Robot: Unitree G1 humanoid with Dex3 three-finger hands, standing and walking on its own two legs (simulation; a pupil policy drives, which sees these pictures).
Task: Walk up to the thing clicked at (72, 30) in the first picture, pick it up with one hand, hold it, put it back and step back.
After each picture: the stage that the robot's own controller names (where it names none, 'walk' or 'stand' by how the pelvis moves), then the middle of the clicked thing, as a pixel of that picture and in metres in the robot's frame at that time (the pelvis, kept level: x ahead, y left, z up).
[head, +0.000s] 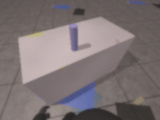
stand; (74, 38) +0.65 +0.18 +0.07
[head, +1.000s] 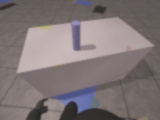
rise first; (76, 37) +0.62 +0.16 +0.10
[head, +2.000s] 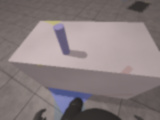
rise first; (63, 41) +0.52 +0.27 +0.09
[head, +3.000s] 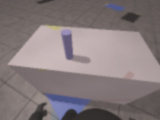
stand; (68, 46) +0.52 +0.20 +0.08
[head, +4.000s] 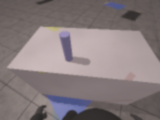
stand; (67, 48) +0.50 +0.20 +0.08
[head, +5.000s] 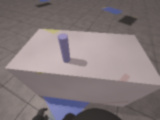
stand; (65, 49) +0.50 +0.22 +0.07
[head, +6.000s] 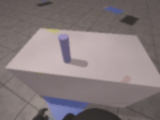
stand; (65, 50) +0.49 +0.22 +0.07
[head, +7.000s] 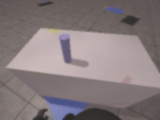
stand; (66, 50) +0.49 +0.21 +0.07
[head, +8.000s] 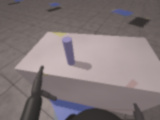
rise first; (69, 52) +0.48 +0.21 +0.08
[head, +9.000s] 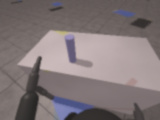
go down; (71, 50) +0.51 +0.21 +0.08
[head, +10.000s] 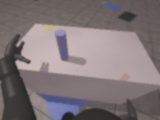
go down; (62, 47) +0.51 +0.20 +0.08
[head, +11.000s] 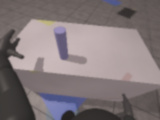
go down; (62, 45) +0.49 +0.19 +0.09
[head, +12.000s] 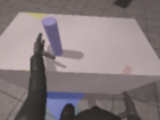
close in; (54, 40) +0.49 +0.21 +0.13
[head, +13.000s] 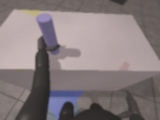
lift; (50, 38) +0.50 +0.22 +0.13
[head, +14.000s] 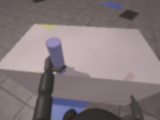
lift; (57, 59) +0.35 +0.20 +0.14
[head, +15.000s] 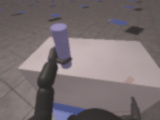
hold; (63, 49) +0.32 +0.17 +0.27
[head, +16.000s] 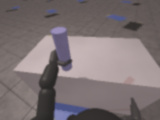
hold; (63, 52) +0.34 +0.17 +0.24
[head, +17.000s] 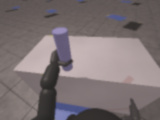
crouch; (64, 52) +0.34 +0.16 +0.23
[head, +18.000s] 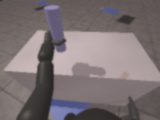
crouch; (57, 32) +0.46 +0.20 +0.27
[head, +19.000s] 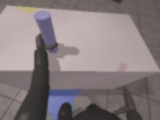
lower; (49, 36) +0.51 +0.22 +0.12
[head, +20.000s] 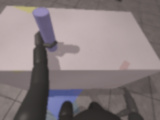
lower; (48, 34) +0.51 +0.22 +0.14
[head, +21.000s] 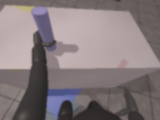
lower; (46, 33) +0.52 +0.23 +0.14
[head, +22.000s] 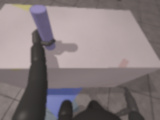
lower; (45, 32) +0.52 +0.23 +0.14
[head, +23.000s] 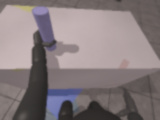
loosen; (47, 33) +0.52 +0.23 +0.14
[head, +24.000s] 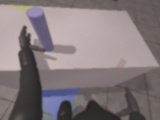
withdraw; (43, 34) +0.51 +0.23 +0.14
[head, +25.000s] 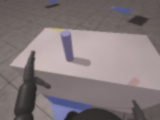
sink last; (68, 48) +0.49 +0.21 +0.11
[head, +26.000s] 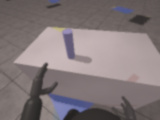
stand; (69, 45) +0.52 +0.22 +0.10
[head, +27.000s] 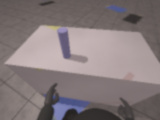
stand; (65, 45) +0.52 +0.22 +0.11
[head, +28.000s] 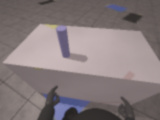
stand; (64, 43) +0.52 +0.22 +0.12
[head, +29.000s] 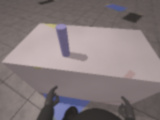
stand; (63, 42) +0.52 +0.22 +0.13
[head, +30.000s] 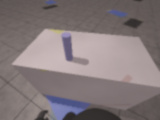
stand; (67, 48) +0.53 +0.21 +0.08
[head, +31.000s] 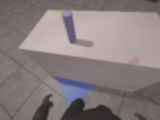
walk; (70, 29) +0.63 +0.21 +0.09
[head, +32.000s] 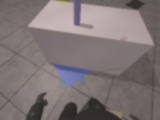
walk; (77, 12) +0.91 +0.18 +0.09
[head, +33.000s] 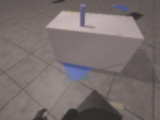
stand; (82, 16) +1.15 +0.19 +0.09
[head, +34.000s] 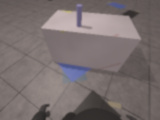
stand; (79, 16) +1.11 +0.20 +0.07
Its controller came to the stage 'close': yes
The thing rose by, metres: 0.21
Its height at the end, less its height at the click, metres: +0.00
